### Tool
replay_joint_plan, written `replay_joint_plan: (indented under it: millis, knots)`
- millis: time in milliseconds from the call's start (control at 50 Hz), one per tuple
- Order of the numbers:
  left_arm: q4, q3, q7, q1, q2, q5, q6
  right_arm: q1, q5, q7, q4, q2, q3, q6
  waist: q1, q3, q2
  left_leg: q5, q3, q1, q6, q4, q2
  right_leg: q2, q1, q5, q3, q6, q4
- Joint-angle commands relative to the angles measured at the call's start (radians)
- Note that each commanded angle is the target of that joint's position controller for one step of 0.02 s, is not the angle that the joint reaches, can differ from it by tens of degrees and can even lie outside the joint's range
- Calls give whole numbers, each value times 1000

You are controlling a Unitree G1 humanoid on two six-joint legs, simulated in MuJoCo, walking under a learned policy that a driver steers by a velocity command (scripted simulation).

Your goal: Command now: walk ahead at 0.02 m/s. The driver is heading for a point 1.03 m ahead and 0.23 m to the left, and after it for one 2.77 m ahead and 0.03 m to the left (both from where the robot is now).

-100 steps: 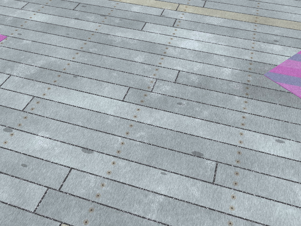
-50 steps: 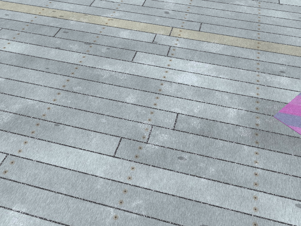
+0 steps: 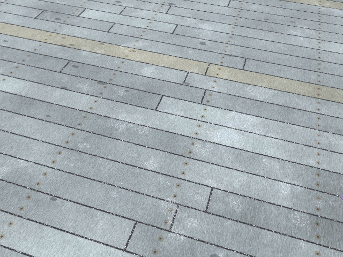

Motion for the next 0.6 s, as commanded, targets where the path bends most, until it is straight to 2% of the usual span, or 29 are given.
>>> replay_joint_plan:
  millis: [20,100,120,140,160,180,220,260,280,300,340,600]
  knots:
    - [10,6,5,88,53,0,2,59,-1,-3,2,-78,-11,-1,-2,30,8,155,-159,68,22,-76,136,-104,-93,100,100,-19,-84]
    - [21,4,7,91,51,0,5,74,-2,-4,22,-71,-8,3,-3,43,6,109,-160,60,17,-91,131,-109,-94,90,102,-21,-88]
    - [28,3,5,108,49,2,5,88,-2,-3,30,-70,-8,5,-2,28,9,-3,-157,62,20,-100,119,-101,-89,14,97,-26,-92]
    - [30,8,4,119,57,4,6,92,-2,-1,31,-84,-14,9,0,41,15,-147,-157,41,29,-97,104,-82,-103,-93,86,-37,-74]
    - [24,12,1,124,65,7,7,99,-3,1,31,-103,-24,14,1,60,17,-315,-160,7,45,-90,93,-69,-128,-209,84,-54,-53]
    - [20,11,0,121,56,9,7,86,-4,3,23,-95,-23,16,2,113,16,-340,-176,-41,51,-102,103,-72,-165,-222,89,-60,-53]
    - [23,2,1,134,26,10,0,78,-5,4,19,-61,-13,10,3,150,19,-211,-185,-65,48,-110,118,-81,-173,-104,90,-51,-56]
    - [28,0,3,145,29,10,-10,95,-9,4,28,-46,-7,-2,-1,112,4,-18,-163,-13,38,-75,115,-104,-140,37,105,-42,-70]
    - [24,3,4,124,48,6,-15,118,-8,4,36,-37,-3,-7,-12,86,-17,84,-145,28,30,-56,107,-113,-128,93,113,-41,-70]
    - [23,0,5,136,38,0,-18,117,-4,2,41,-54,-4,-9,-4,54,12,136,-145,63,29,-44,113,-115,-117,127,112,-38,-75]
    - [29,-1,7,140,44,-3,-18,128,-2,0,45,-57,-4,-10,-11,33,7,192,-147,91,34,-39,119,-115,-94,154,105,-31,-71]
    - [46,-10,13,151,22,-1,-6,131,0,-8,71,-38,4,3,-9,61,-1,191,-139,89,14,-55,122,-124,-79,190,103,-19,-89]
